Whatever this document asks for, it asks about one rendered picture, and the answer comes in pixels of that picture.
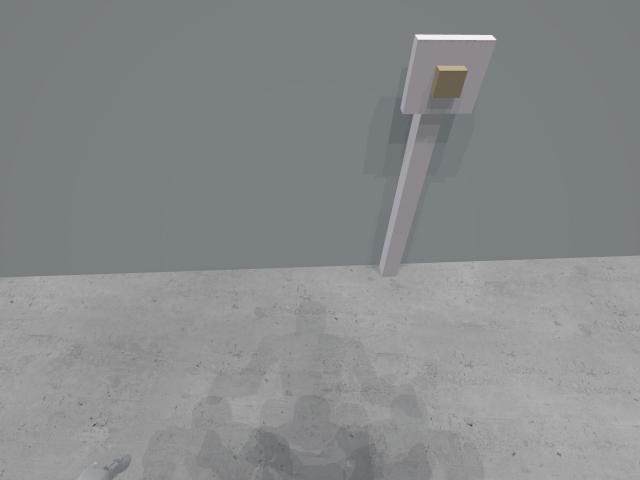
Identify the panel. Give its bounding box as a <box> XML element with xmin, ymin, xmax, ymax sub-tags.
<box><xmin>379</xmin><ymin>35</ymin><xmax>497</xmax><ymax>277</ymax></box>

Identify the robot left hand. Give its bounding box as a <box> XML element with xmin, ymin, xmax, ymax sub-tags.
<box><xmin>76</xmin><ymin>454</ymin><xmax>131</xmax><ymax>480</ymax></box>

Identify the button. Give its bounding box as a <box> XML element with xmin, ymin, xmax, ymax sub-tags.
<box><xmin>430</xmin><ymin>66</ymin><xmax>468</xmax><ymax>98</ymax></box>

